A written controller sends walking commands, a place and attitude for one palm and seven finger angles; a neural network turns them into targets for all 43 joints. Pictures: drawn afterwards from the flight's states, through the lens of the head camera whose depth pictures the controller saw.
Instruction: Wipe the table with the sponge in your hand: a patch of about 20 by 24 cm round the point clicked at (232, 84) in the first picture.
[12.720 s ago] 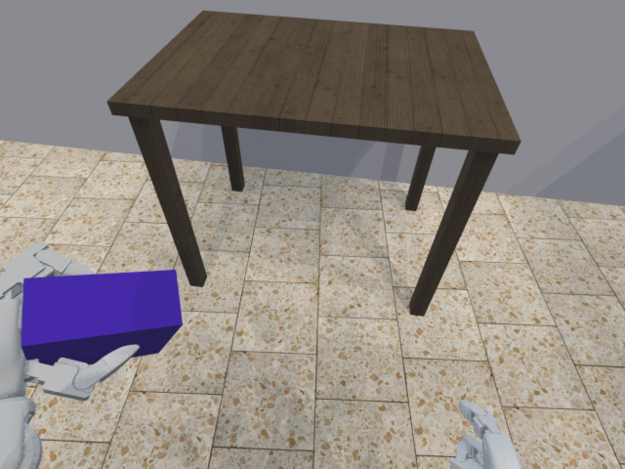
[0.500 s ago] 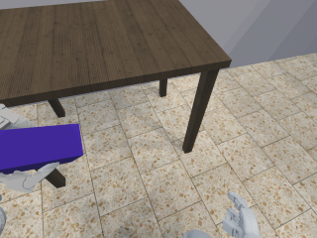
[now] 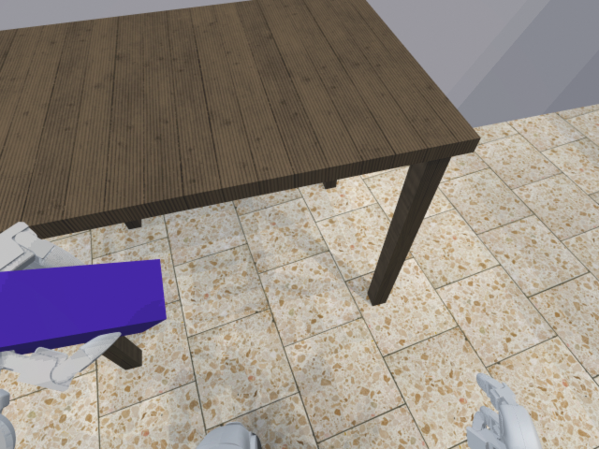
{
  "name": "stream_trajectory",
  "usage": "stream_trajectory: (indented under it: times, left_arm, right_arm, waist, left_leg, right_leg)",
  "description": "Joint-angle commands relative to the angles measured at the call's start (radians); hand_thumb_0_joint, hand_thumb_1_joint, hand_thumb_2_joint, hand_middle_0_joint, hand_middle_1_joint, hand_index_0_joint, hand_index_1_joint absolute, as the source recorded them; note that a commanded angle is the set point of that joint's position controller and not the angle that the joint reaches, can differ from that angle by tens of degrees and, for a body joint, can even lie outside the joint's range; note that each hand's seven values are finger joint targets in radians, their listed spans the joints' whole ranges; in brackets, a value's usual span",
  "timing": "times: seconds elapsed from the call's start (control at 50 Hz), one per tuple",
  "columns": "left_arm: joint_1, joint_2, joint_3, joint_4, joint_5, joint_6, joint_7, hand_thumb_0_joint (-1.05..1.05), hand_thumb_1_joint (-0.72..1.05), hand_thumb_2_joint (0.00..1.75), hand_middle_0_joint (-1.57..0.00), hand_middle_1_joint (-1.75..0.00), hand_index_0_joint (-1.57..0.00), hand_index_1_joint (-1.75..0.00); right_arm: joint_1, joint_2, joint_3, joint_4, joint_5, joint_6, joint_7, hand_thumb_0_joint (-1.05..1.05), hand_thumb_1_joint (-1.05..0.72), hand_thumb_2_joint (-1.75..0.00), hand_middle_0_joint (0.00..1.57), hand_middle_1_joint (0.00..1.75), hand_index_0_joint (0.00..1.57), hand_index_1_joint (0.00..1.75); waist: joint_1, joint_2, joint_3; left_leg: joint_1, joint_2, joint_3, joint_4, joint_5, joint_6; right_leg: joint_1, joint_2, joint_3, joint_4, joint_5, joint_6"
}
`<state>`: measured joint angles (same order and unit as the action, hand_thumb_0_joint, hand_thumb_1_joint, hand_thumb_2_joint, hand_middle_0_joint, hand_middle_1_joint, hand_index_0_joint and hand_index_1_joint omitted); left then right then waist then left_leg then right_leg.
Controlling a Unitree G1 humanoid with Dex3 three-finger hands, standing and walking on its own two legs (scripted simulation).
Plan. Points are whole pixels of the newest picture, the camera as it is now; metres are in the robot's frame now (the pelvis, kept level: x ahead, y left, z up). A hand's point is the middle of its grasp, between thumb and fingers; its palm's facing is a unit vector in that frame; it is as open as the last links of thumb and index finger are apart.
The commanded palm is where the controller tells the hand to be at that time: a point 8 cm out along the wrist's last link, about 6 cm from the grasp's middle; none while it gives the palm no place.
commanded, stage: take the last steps up to it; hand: left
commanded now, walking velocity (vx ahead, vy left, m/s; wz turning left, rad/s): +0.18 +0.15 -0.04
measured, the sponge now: (106, 305) +0.23 +0.20 +0.15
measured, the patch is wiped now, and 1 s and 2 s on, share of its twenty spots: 0.00 0.00 0.00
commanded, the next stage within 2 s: come to a stop and stand still in 0.26 s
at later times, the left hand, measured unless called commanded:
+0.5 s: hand (58, 234) +0.29 +0.26 +0.17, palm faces +0.40 -0.79 -0.46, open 9.4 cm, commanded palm +0.23 +0.31 +0.18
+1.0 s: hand (47, 249) +0.28 +0.27 +0.16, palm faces +0.35 -0.84 -0.42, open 9.4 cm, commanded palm +0.22 +0.32 +0.18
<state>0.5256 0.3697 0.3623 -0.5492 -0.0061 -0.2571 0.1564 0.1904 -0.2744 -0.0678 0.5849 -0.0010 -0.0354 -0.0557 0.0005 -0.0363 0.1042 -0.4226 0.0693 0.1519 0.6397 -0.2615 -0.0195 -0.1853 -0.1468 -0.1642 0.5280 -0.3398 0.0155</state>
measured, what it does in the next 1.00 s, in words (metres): steps on the spot: left foot, then right foot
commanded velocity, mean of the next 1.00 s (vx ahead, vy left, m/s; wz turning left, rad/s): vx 0.03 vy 0.05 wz -0.01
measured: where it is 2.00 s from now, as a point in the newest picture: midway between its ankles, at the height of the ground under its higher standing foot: outside the picture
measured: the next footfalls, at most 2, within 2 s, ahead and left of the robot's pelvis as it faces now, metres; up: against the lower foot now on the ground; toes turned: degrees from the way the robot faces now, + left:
left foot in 0.06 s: +0.12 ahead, +0.15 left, +0.00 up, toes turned +10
right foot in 0.38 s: +0.08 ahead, -0.05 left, +0.00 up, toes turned -8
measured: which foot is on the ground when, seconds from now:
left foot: up 0.00-0.04, down 0.06-0.40, up 0.42-0.66, down 0.68-1.00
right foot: down 0.00-0.06, up 0.08-0.36, down 0.38-1.00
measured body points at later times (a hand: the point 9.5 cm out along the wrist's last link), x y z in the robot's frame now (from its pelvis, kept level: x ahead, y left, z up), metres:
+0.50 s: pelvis +0.06 +0.03 -0.01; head +0.09 +0.00 +0.44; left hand +0.27 +0.30 +0.19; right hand +0.21 -0.18 -0.13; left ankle +0.06 +0.15 -0.70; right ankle +0.06 -0.05 -0.74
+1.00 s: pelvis +0.05 +0.05 -0.01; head +0.08 +0.04 +0.44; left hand +0.25 +0.31 +0.19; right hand +0.22 -0.16 -0.10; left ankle +0.09 +0.18 -0.74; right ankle +0.04 -0.04 -0.74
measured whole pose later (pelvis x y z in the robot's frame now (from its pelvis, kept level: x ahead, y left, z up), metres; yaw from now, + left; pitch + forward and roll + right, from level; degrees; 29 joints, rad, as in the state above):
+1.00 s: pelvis +0.05 +0.05 -0.01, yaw -2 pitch +0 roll +0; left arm 0.47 0.35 0.33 -0.53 -0.03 -0.18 0.15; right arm 0.18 -0.15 0.04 0.56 0.01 -0.05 -0.04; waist 0.01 0.03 0.08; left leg -0.33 0.08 0.08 0.58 -0.25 -0.03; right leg -0.23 0.00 -0.12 0.54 -0.30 -0.04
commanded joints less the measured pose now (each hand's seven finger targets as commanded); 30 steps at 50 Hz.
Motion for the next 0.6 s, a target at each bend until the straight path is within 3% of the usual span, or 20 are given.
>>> stream_trajectory:
  times: [0.0,0.02,0.04,0.06,0.08,0.12,0.16,0.24,0.28,0.32,0.34,0.36,0.38,0.4,0.42,0.44,0.46,0.48,0.52,0.58]
  left_arm:
    - [-0.118,0.169,0.137,-0.216,-0.014,-0.059,0.036,0.0,0.1,1.3,-1.2,-1.6,-1.2,-1.6]
    - [-0.144,0.166,0.129,-0.231,-0.015,-0.067,0.034,0.0,0.1,1.3,-1.2,-1.6,-1.2,-1.6]
    - [-0.148,0.162,0.125,-0.224,-0.015,-0.074,0.033,0.0,0.1,1.3,-1.2,-1.6,-1.2,-1.6]
    - [-0.127,0.201,0.13,-0.15,-0.007,-0.081,0.026,0.0,0.1,1.3,-1.2,-1.6,-1.2,-1.6]
    - [-0.125,0.207,0.143,-0.143,-0.01,-0.074,0.024,0.0,0.1,1.3,-1.2,-1.6,-1.2,-1.6]
    - [-0.144,0.182,0.125,-0.24,-0.014,-0.073,0.013,0.0,0.1,1.3,-1.2,-1.6,-1.2,-1.6]
    - [-0.112,0.188,0.132,-0.311,-0.017,-0.071,0.011,0.0,0.1,1.3,-1.2,-1.6,-1.2,-1.6]
    - [-0.041,0.156,0.13,-0.234,-0.036,-0.043,0.012,0.0,0.1,1.3,-1.2,-1.6,-1.2,-1.6]
    - [-0.048,0.164,0.138,-0.193,-0.036,-0.024,0.015,0.0,0.1,1.3,-1.2,-1.6,-1.2,-1.6]
    - [-0.082,0.152,0.126,-0.136,-0.03,-0.005,0.013,0.0,0.1,1.3,-1.2,-1.6,-1.2,-1.6]
    - [-0.109,0.157,0.126,-0.11,-0.027,0.0,0.012,0.0,0.1,1.3,-1.2,-1.6,-1.2,-1.6]
    - [-0.124,0.172,0.128,-0.093,-0.022,0.006,0.013,0.0,0.1,1.3,-1.2,-1.6,-1.2,-1.6]
    - [-0.153,0.187,0.139,-0.076,-0.034,0.014,0.015,0.0,0.1,1.3,-1.2,-1.6,-1.2,-1.6]
    - [-0.141,0.179,0.13,-0.042,-0.047,0.026,0.011,0.0,0.1,1.3,-1.2,-1.6,-1.2,-1.6]
    - [-0.159,0.164,0.111,-0.06,-0.043,0.026,0.012,0.0,0.1,1.3,-1.2,-1.6,-1.2,-1.6]
    - [-0.17,0.172,0.118,-0.089,-0.038,0.018,0.016,0.0,0.1,1.3,-1.2,-1.6,-1.2,-1.6]
    - [-0.195,0.182,0.116,-0.135,-0.03,0.009,0.022,0.0,0.1,1.3,-1.2,-1.6,-1.2,-1.6]
    - [-0.144,0.181,0.125,-0.136,-0.023,0.002,0.026,0.0,0.1,1.3,-1.2,-1.6,-1.2,-1.6]
    - [-0.083,0.177,0.132,-0.179,-0.017,0.0,0.03,0.0,0.1,1.3,-1.2,-1.6,-1.2,-1.6]
    - [-0.008,0.18,0.155,-0.234,-0.022,0.0,0.04,0.0,0.1,1.3,-1.2,-1.6,-1.2,-1.6]
  right_arm:
    - [-0.032,-0.028,-0.015,-0.147,0.004,-0.052,-0.012,0.0,-0.9,-0.9,0.2,0.3,0.2,0.3]
    - [-0.029,-0.052,-0.025,-0.153,0.009,-0.056,-0.012,0.0,-0.9,-0.9,0.2,0.3,0.2,0.3]
    - [-0.025,-0.065,-0.031,-0.156,0.014,-0.059,-0.007,0.0,-0.9,-0.9,0.2,0.3,0.2,0.3]
    - [-0.028,-0.054,-0.022,-0.151,0.011,-0.07,-0.009,0.0,-0.9,-0.9,0.2,0.3,0.2,0.3]
    - [-0.045,-0.047,-0.015,-0.138,0.01,-0.07,-0.009,0.0,-0.9,-0.9,0.2,0.3,0.2,0.3]
    - [-0.058,-0.036,-0.012,-0.124,0.021,-0.076,-0.001,0.0,-0.9,-0.9,0.2,0.3,0.2,0.3]
    - [-0.066,-0.032,-0.002,-0.122,0.018,-0.092,0.004,0.0,-0.9,-0.9,0.2,0.3,0.2,0.3]
    - [-0.045,-0.026,0.019,-0.11,0.01,-0.104,-0.001,0.0,-0.9,-0.9,0.2,0.3,0.2,0.3]
    - [-0.04,-0.027,0.024,-0.108,0.008,-0.099,-0.013,0.0,-0.9,-0.9,0.2,0.3,0.2,0.3]
    - [-0.052,-0.03,0.027,-0.104,0.009,-0.087,-0.021,0.0,-0.9,-0.9,0.2,0.3,0.2,0.3]
    - [-0.056,-0.027,0.029,-0.105,0.01,-0.079,-0.024,0.0,-0.9,-0.9,0.2,0.3,0.2,0.3]
    - [-0.046,-0.01,0.036,-0.112,0.01,-0.07,-0.024,0.0,-0.9,-0.9,0.2,0.3,0.2,0.3]
    - [-0.058,0.002,0.047,-0.127,0.014,-0.069,-0.019,0.0,-0.9,-0.9,0.2,0.3,0.2,0.3]
    - [-0.061,-0.015,0.034,-0.127,0.016,-0.065,-0.008,0.0,-0.9,-0.9,0.2,0.3,0.2,0.3]
    - [-0.075,-0.013,0.042,-0.123,0.016,-0.061,0.0,0.0,-0.9,-0.9,0.2,0.3,0.2,0.3]
    - [-0.087,0.002,0.06,-0.119,0.014,-0.056,0.002,0.0,-0.9,-0.9,0.2,0.3,0.2,0.3]
    - [-0.107,0.011,0.07,-0.12,0.014,-0.052,-0.001,0.0,-0.9,-0.9,0.2,0.3,0.2,0.3]
    - [-0.112,0.013,0.071,-0.124,0.011,-0.049,-0.009,0.0,-0.9,-0.9,0.2,0.3,0.2,0.3]
    - [-0.119,0.014,0.068,-0.144,0.002,-0.038,-0.016,0.0,-0.9,-0.9,0.2,0.3,0.2,0.3]
    - [-0.089,0.006,0.051,-0.167,-0.002,-0.021,-0.021,0.0,-0.9,-0.9,0.2,0.3,0.2,0.3]
  waist:
    - [-0.007,-0.004,-0.253]
    - [-0.014,0.169,-0.271]
    - [-0.006,0.348,-0.28]
    - [0.003,0.321,-0.268]
    - [0.0,0.31,-0.247]
    - [0.001,0.25,-0.197]
    - [0.013,0.276,-0.204]
    - [0.006,0.254,-0.227]
    - [0.004,0.212,-0.235]
    - [0.008,0.171,-0.224]
    - [0.007,0.101,-0.207]
    - [-0.009,-0.026,-0.202]
    - [-0.009,-0.2,-0.177]
    - [0.015,-0.315,-0.162]
    - [0.007,-0.257,-0.164]
    - [0.007,-0.189,-0.179]
    - [0.007,-0.114,-0.193]
    - [0.013,-0.12,-0.204]
    - [0.024,-0.129,-0.217]
    - [0.022,-0.088,-0.254]
  left_leg:
    - [0.293,-0.036,0.058,-0.229,0.125,0.015]
    - [0.414,0.084,-0.093,-0.242,0.217,0.068]
    - [0.497,0.281,-0.356,-0.266,0.425,0.179]
    - [0.405,0.342,-0.459,-0.314,0.28,0.239]
    - [0.351,0.355,-0.476,-0.325,0.191,0.278]
    - [0.311,0.287,-0.336,-0.318,0.183,0.259]
    - [0.249,0.235,-0.225,-0.326,0.196,0.217]
    - [0.213,0.221,-0.166,-0.328,0.182,0.181]
    - [0.232,0.213,-0.16,-0.294,0.159,0.157]
    - [0.159,0.188,-0.127,-0.235,0.026,0.121]
    - [0.113,0.16,-0.103,-0.169,-0.039,0.095]
    - [0.049,0.098,-0.061,-0.049,-0.096,0.06]
    - [-0.046,-0.007,-0.007,0.077,-0.183,0.009]
    - [-0.102,-0.035,-0.059,0.273,-0.252,-0.009]
    - [-0.128,-0.026,-0.126,0.378,-0.243,-0.019]
    - [-0.136,-0.014,-0.144,0.402,-0.236,-0.026]
    - [-0.112,-0.011,-0.132,0.334,-0.241,-0.026]
    - [-0.076,-0.012,-0.105,0.26,-0.23,-0.022]
    - [-0.018,-0.035,-0.06,0.135,-0.165,-0.017]
    - [0.069,-0.054,-0.028,-0.056,-0.022,-0.018]
  right_leg:
    - [0.034,-0.111,0.083,0.12,0.472,-0.062]
    - [-0.114,-0.035,0.044,0.301,0.247,-0.026]
    - [-0.311,0.067,0.029,0.506,-0.251,0.009]
    - [-0.34,0.086,0.091,0.669,-0.339,-0.002]
    - [-0.388,0.053,0.132,0.73,-0.291,0.002]
    - [-0.431,0.021,0.122,0.698,-0.202,0.014]
    - [-0.353,0.025,0.08,0.59,-0.131,0.019]
    - [-0.186,0.077,0.01,0.285,-0.111,0.023]
    - [-0.131,0.1,-0.015,0.147,-0.091,0.023]
    - [-0.018,0.096,-0.013,0.0,-0.007,0.013]
    - [0.026,0.067,0.036,-0.093,0.052,-0.002]
    - [0.048,-0.047,0.215,-0.16,0.127,-0.055]
    - [0.063,-0.188,0.447,-0.198,0.26,-0.114]
    - [0.079,-0.276,0.544,-0.225,0.382,-0.176]
    - [0.103,-0.293,0.503,-0.202,0.529,-0.199]
    - [0.14,-0.273,0.399,-0.158,0.668,-0.193]
    - [0.167,-0.246,0.309,-0.106,0.814,-0.174]
    - [0.173,-0.216,0.239,-0.083,0.888,-0.155]
    - [0.174,-0.175,0.176,-0.072,0.874,-0.138]
    - [0.184,-0.137,0.138,-0.041,0.758,-0.113]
